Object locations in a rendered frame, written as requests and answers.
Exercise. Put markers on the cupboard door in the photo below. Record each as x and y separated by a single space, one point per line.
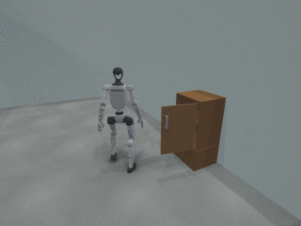
181 130

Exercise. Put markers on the robot left hand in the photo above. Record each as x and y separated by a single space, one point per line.
100 126

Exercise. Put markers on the right robot upper arm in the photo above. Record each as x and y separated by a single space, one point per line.
132 94

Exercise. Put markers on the robot right forearm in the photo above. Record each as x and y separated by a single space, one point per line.
137 110

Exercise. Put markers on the robot left shin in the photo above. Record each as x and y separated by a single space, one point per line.
113 140

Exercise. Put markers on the left robot upper arm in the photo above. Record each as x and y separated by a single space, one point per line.
104 94

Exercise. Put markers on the robot head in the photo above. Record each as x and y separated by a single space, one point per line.
117 71

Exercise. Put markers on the handle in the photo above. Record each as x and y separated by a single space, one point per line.
166 126

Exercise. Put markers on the robot left forearm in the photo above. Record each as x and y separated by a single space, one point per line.
101 112

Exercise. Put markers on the robot right hand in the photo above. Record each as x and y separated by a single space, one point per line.
141 121

